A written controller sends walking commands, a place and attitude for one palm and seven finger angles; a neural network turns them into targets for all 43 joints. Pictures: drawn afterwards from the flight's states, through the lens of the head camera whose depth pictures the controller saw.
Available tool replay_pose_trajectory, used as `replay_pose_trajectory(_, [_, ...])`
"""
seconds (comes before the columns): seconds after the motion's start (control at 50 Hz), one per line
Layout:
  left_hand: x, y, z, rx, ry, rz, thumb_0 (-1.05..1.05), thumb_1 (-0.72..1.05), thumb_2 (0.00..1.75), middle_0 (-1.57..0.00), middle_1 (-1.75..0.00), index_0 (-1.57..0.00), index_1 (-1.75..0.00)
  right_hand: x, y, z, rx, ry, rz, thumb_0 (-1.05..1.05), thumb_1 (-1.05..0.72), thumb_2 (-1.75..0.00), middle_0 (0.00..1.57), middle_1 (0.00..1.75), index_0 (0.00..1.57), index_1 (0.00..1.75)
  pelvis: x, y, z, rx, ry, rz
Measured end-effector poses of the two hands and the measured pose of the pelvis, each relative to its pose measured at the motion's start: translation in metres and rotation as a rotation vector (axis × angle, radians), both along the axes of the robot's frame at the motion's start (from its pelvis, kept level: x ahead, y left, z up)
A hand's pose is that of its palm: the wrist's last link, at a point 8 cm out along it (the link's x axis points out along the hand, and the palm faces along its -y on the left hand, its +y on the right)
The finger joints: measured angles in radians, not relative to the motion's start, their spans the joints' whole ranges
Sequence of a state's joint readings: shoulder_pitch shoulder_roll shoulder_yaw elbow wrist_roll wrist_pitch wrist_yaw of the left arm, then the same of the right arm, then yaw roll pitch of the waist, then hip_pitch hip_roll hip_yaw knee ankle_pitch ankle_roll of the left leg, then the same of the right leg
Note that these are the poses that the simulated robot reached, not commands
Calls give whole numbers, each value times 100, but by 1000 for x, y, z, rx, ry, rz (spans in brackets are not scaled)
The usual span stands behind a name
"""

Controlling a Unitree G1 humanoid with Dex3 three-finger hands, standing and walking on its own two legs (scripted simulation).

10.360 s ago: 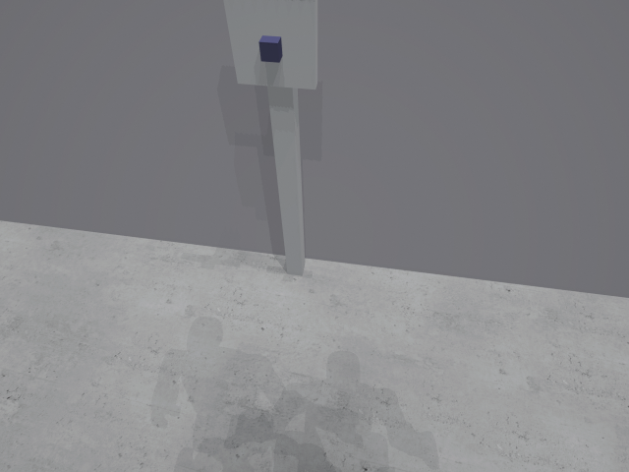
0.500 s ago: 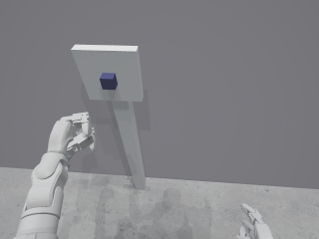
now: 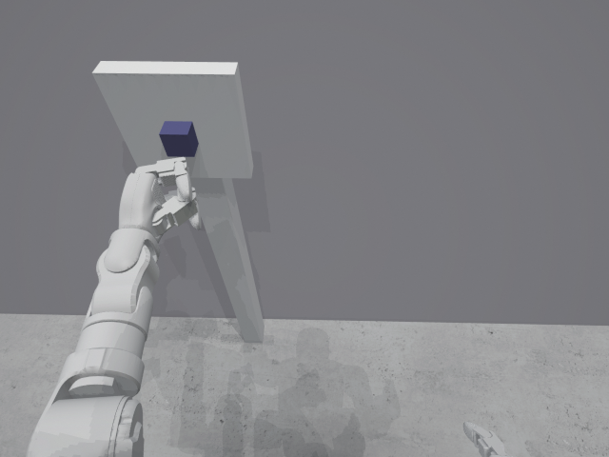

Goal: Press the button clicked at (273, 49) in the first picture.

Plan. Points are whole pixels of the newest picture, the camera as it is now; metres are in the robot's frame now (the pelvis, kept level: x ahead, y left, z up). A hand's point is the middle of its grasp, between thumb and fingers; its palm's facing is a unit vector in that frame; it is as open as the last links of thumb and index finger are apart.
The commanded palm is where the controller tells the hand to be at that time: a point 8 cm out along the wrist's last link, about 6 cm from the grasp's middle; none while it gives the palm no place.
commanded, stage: aim a knuckle at the button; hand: left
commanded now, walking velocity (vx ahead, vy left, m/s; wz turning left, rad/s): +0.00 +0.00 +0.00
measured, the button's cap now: (180, 137) +0.51 +0.19 +0.14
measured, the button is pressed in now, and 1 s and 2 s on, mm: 0 0 10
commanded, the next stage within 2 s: press the button with the knuckle in 0.78 s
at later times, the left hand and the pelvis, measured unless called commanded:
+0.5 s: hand (184, 200) +0.42 +0.17 +0.11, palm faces +0.03 -1.00 -0.03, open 3.1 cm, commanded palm +0.39 +0.21 +0.11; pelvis +0.00 +0.00 +0.00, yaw -1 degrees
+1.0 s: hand (197, 195) +0.43 +0.16 +0.11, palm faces +0.01 -1.00 -0.01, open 3.1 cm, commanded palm +0.40 +0.21 +0.11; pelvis -0.01 +0.01 -0.01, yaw -1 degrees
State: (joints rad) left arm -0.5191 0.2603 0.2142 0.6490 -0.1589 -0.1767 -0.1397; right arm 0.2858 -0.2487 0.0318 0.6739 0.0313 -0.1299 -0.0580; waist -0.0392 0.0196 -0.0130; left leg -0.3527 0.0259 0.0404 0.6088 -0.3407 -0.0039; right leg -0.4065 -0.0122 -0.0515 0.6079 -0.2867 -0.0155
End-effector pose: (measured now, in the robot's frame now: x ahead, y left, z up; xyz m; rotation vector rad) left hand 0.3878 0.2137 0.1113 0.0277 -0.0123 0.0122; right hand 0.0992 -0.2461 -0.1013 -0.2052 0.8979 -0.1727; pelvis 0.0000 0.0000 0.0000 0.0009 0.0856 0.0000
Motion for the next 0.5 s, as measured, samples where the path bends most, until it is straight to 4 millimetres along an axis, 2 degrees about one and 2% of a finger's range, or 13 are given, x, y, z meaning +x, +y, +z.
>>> replay_pose_trajectory(0.12, [24,-5,-1,-1,30,-10,1,90,90,-130,-150,-130,-150,-23,-4,-8,0,82,-33,2,-90,-90,20,30,21,30,0,1,-2,-2,26,0])
replay_pose_trajectory(0.18, [30,-8,-5,-6,37,-12,1,90,90,-130,-150,-130,-150,-34,-5,-10,5,111,-53,2,-90,-90,20,30,21,30,1,1,-3,0,40,-11])
replay_pose_trajectory(0.34, [18,-5,-11,-20,5,7,1,90,90,-130,-150,-130,-150,-47,-6,-11,20,138,-81,2,-90,-90,20,30,21,30,3,1,-3,1,38,-28])
replay_pose_trajectory(0.42, [11,6,-11,1,5,25,2,90,90,-130,-150,-130,-150,-42,-6,-9,13,120,-79,2,-90,-90,20,30,21,30,0,1,-3,-2,30,-24])
replay_pose_trajectory(0.5, [5,12,-2,0,-23,20,2,90,90,-130,-150,-130,-150,-33,-5,-7,6,93,-63,2,-90,-90,20,30,20,30,-3,2,-2,-6,22,-17])
